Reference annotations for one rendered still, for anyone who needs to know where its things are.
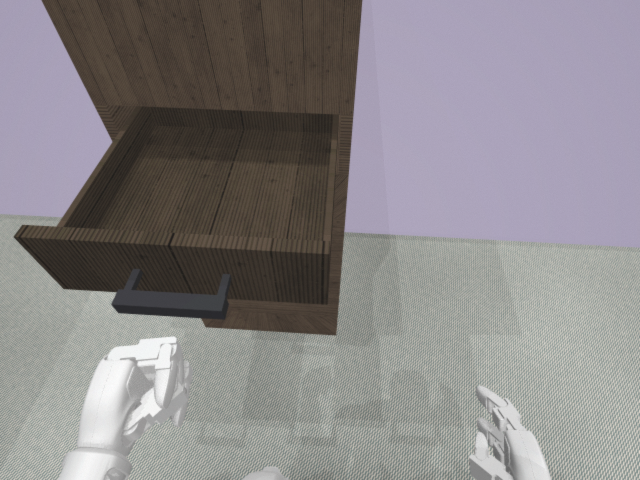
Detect right robot hand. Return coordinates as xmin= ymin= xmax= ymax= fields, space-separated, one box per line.
xmin=469 ymin=385 xmax=551 ymax=480

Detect cabinet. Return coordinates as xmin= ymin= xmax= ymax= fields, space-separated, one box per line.
xmin=42 ymin=0 xmax=362 ymax=335

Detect left robot hand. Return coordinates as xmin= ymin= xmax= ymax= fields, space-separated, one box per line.
xmin=77 ymin=337 xmax=194 ymax=457

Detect drawer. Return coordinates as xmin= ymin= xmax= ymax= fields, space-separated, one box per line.
xmin=14 ymin=106 xmax=339 ymax=305

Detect handle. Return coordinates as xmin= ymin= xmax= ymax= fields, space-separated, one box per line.
xmin=111 ymin=269 xmax=232 ymax=320

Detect robot left forearm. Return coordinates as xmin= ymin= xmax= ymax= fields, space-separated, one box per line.
xmin=57 ymin=448 xmax=132 ymax=480

